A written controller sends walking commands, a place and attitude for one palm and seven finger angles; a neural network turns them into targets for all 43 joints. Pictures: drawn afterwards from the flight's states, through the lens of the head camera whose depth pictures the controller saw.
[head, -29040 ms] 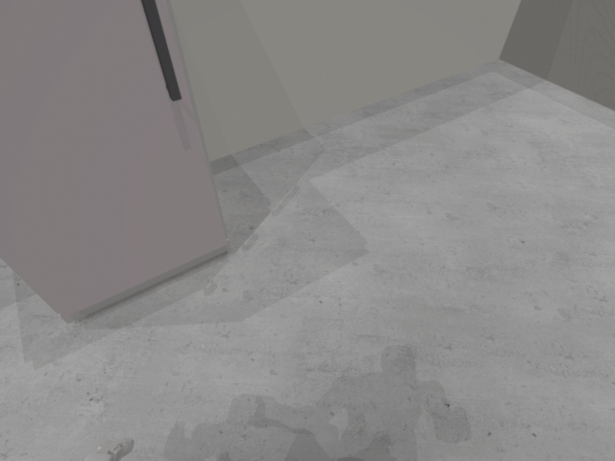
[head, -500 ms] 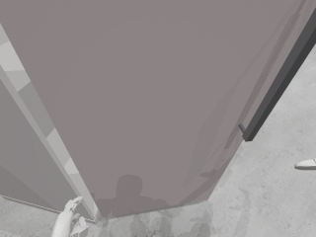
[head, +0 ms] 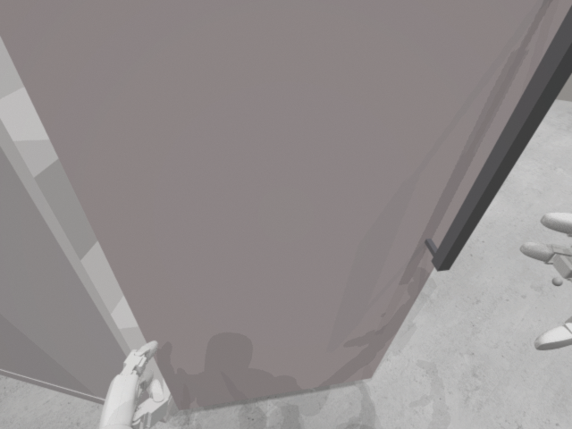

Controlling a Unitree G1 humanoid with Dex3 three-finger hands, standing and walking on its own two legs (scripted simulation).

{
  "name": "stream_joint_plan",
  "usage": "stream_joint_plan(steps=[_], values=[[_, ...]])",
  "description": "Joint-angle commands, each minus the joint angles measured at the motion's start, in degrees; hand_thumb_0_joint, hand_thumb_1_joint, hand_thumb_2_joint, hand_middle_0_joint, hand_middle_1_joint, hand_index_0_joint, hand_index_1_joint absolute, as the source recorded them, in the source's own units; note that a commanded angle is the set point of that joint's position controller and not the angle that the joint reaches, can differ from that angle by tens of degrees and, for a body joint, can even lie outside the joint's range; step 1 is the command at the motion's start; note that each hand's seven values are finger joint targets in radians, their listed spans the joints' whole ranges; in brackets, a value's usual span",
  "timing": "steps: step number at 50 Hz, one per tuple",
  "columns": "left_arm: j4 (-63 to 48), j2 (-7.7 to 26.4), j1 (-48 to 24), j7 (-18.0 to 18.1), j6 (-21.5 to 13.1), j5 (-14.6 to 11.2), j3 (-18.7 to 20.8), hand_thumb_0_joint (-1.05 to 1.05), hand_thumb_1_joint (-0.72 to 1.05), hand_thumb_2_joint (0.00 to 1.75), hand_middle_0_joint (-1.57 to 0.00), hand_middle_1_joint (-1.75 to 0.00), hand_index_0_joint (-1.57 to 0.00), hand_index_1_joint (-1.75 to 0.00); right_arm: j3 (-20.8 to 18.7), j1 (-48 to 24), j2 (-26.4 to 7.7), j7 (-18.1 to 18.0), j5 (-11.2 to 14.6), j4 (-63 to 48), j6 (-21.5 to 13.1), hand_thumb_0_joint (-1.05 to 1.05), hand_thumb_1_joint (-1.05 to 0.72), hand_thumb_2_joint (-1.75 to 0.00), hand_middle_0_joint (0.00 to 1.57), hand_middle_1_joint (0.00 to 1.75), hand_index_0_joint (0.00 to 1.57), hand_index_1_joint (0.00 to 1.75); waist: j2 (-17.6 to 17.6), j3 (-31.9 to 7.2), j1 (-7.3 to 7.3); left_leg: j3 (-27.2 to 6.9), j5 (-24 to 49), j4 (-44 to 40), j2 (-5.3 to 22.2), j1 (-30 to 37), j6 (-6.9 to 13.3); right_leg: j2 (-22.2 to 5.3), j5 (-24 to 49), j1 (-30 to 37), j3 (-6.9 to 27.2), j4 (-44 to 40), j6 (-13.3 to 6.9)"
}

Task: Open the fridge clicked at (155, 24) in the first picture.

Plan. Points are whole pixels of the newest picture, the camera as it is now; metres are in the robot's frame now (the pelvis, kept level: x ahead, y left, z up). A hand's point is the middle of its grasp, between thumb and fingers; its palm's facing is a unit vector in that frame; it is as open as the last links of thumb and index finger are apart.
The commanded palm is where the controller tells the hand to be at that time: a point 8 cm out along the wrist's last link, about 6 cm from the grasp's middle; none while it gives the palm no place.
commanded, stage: draw the hand back to the body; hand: right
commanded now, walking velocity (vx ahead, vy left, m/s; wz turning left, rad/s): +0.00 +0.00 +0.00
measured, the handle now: (488, 156) +0.43 -0.27 +0.22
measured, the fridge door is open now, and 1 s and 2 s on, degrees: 67 67 67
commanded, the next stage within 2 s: step back with the hand held close in 1.38 s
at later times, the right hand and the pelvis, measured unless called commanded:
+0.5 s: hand out of the picture +0.22 -0.30 +0.16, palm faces +0.46 +0.83 -0.32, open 13.6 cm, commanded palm +0.17 -0.33 +0.18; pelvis +0.00 -0.01 +0.00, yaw -1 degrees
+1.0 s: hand (551, 310) +0.22 -0.27 +0.17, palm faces +0.44 +0.81 -0.38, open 8.8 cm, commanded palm +0.17 -0.30 +0.18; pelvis +0.02 +0.00 +0.01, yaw +1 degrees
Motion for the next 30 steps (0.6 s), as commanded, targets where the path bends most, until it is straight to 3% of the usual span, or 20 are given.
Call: stream_joint_plan(steps=[1, 2, 3, 5, 8, 12, 15, 16, 17, 18, 19, 21, 23, 28, 30], values=[[-11.8, 7.1, -8.4, -0.7, -4.6, 0.1, 2.6, 0.0, 0.9, 0.9, -0.2, -0.3, -0.2, -0.3, -11.1, -9.6, -20.3, 1.8, 3.0, -16.7, 0.0, 0.0, 0.55, -0.2, 0.25, 1.15, 0.25, 1.15, -2.3, -7.1, -1.9, 1.1, 16.1, -6.1, -0.8, -6.0, 0.4, 1.5, 9.0, 12.4, 1.5, -4.4, -2.4], [-12.3, 6.9, -8.3, -1.2, -4.9, 0.2, 2.7, 0.0, 0.9, 0.9, -0.2, -0.3, -0.2, -0.3, -11.7, -8.0, -19.5, 1.0, 3.6, -18.2, -0.3, 0.0, 0.55, -0.2, 0.25, 1.15, 0.25, 1.15, -1.7, -7.4, -2.02, 1.5, 16.6, -5.9, -0.9, -6.0, 0.5, 1.4, 9.7, 13.0, 1.6, -4.2, -2.3], [-12.4, 6.7, -8.5, -1.6, -4.9, 0.4, 2.7, 0.0, 0.9, 0.9, -0.2, -0.3, -0.2, -0.3, -12.0, -5.6, -18.8, 0.1, 3.6, -20.2, -0.7, 0.0, 0.55, -0.2, 0.25, 1.15, 0.25, 1.15, -3.5, -8.4, -2.64, 1.3, 18.0, -5.8, -0.9, -4.8, 0.8, 1.3, 11.2, 13.7, 1.2, -3.8, -2.2], [-13.0, 6.6, -8.0, -2.3, -5.3, 0.3, 2.8, 0.0, 0.9, 0.9, -0.2, -0.3, -0.2, -0.3, -10.4, -1.9, -14.9, -0.9, 4.3, -22.2, -0.7, 0.0, 0.55, -0.2, 0.25, 1.15, 0.25, 1.15, -3.5, -8.8, -2.3, 2.4, 19.1, -4.7, -1.1, -5.4, 0.8, 1.1, 12.3, 14.5, 1.4, -3.7, -1.8], [-12.2, 6.9, -8.3, -2.4, -5.4, 0.1, 3.0, 0.0, 0.9, 0.9, -0.2, -0.3, -0.2, -0.3, -7.4, -0.4, -10.9, -1.5, 4.5, -21.3, 0.8, 0.0, 0.55, -0.2, 0.25, 1.15, 0.25, 1.15, -1.9, -5.7, -1.38, 1.7, 16.9, -5.9, -0.9, -7.2, 0.4, 0.8, 9.3, 13.7, 1.2, -3.5, -1.8], [-11.9, 7.6, -8.1, -1.7, -5.3, -0.1, 3.2, 0.0, 0.9, 0.9, -0.2, -0.3, -0.2, -0.3, -5.1, -4.5, -11.5, -1.6, 3.1, -23.8, 2.8, 0.0, 0.48, -0.24, 0.25, 1.11, 0.25, 1.11, -2.6, -3.4, -0.33, 1.8, 11.7, -6.2, -0.7, -9.7, 0.1, 0.8, 5.3, 12.8, 2.1, -4.6, -2.0], [-12.2, 7.2, -8.3, -1.2, -5.7, 0.3, 2.9, 0.0, 0.9, 0.9, -0.2, -0.3, -0.2, -0.3, -5.2, -6.5, -13.2, -3.0, 1.7, -29.9, 1.7, 0.0, 0.37, -0.29, 0.24, 1.04, 0.24, 1.04, -4.2, -5.7, -0.66, 1.8, 10.9, -6.0, -0.7, -8.7, 0.5, 0.9, 5.8, 14.4, 2.7, -4.7, -2.1], [-10.8, 7.3, -7.6, -2.6, -5.4, 3.5, 3.5, 0.0, 0.9, 0.9, -0.2, -0.3, -0.2, -0.3, -5.6, -10.3, -18.4, -14.9, -9.4, -37.0, -4.7, 0.0, 0.33, -0.31, 0.24, 1.02, 0.24, 1.02, -5.5, -1.8, -1.44, -0.7, 9.8, -10.4, -0.2, -9.2, 0.8, 1.6, 5.4, 12.1, 2.7, -4.7, -2.3], [-9.8, 6.7, -7.4, -2.9, -5.5, 3.7, 3.4, 0.0, 0.9, 0.9, -0.2, -0.3, -0.2, -0.3, -1.7, -1.9, -10.5, -20.1, -10.3, -32.7, -6.0, 0.0, 0.3, -0.32, 0.24, 1.0, 0.24, 1.0, -5.0, -0.6, -0.23, 0.3, 8.6, -9.6, 0.6, -9.4, 1.1, 0.8, 3.3, 12.5, 2.7, -5.8, -1.6], [-9.6, 7.0, -7.1, -3.3, -5.3, 3.8, 3.4, 0.0, 0.9, 0.9, -0.2, -0.3, -0.2, -0.3, -0.1, 0.9, -8.1, -22.7, -10.9, -34.5, -6.6, 0.0, 0.26, -0.34, 0.24, 0.98, 0.24, 0.98, -3.2, -1.1, -0.87, 0.5, 8.7, -9.4, 0.8, -8.1, 1.3, 0.7, 2.4, 11.9, 3.2, -6.3, -1.5], [-9.4, 6.4, -6.9, -3.4, -4.5, 3.9, 3.6, 0.0, 0.9, 0.9, -0.2, -0.3, -0.2, -0.3, -1.0, 3.8, -8.2, -25.2, -12.4, -34.3, -7.4, 0.0, 0.22, -0.36, 0.24, 0.96, 0.24, 0.96, -3.1, -2.0, -0.78, 0.5, 8.4, -9.2, 0.9, -7.7, 1.3, 0.2, 1.9, 12.5, 2.9, -6.2, -1.4], [-9.4, 6.1, -7.4, -3.7, -3.7, 4.1, 3.9, 0.0, 0.9, 0.9, -0.2, -0.3, -0.2, -0.3, -2.2, 6.6, -8.9, -28.1, -13.7, -37.0, -9.8, 0.0, 0.15, -0.39, 0.24, 0.92, 0.24, 0.92, -4.6, -4.7, -1.28, 0.2, 8.6, -8.7, 1.0, -5.5, 1.3, 0.3, 2.0, 13.8, 2.0, -6.8, -1.5], [-8.7, 6.1, -7.7, -3.7, -2.5, 4.2, 4.2, 0.0, 0.9, 0.9, -0.2, -0.3, -0.2, -0.3, -2.2, 9.0, -8.2, -29.7, -14.5, -35.7, -11.3, 0.0, 0.08, -0.43, 0.23, 0.87, 0.23, 0.87, -3.2, -4.4, -1.37, 0.1, 8.2, -9.3, 1.2, -4.2, 1.4, 0.2, 1.8, 13.5, 1.2, -7.4, -1.9], [-8.5, 5.8, -8.6, -3.4, -0.6, 4.2, 4.6, 0.0, 0.9, 0.9, -0.2, -0.3, -0.2, -0.3, 0.7, 9.4, -5.0, -31.2, -15.8, -32.7, -13.4, 0.0, -0.1, -0.51, 0.23, 0.77, 0.23, 0.77, -0.2, -0.6, -0.79, 0.3, 7.4, -10.2, 1.3, -4.4, 1.0, -0.3, 1.6, 13.8, 0.6, -8.6, -2.2], [-8.8, 5.8, -8.9, -3.5, -0.1, 4.1, 4.7, 0.0, 0.9, 0.9, -0.2, -0.3, -0.2, -0.3, 1.0, 10.2, -4.9, -31.4, -16.2, -33.3, -13.7, 0.0, -0.17, -0.55, 0.22, 0.73, 0.22, 0.73, -0.6, -0.4, -1.12, 0.2, 8.2, -10.1, 1.3, -4.2, 0.8, -0.4, 2.7, 14.2, 0.6, -8.8, -2.3]])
